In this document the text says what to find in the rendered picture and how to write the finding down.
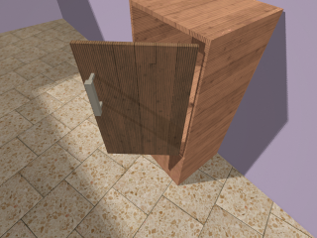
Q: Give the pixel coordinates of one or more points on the cupboard door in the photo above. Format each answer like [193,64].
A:
[145,90]

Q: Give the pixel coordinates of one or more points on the handle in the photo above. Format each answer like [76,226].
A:
[92,95]

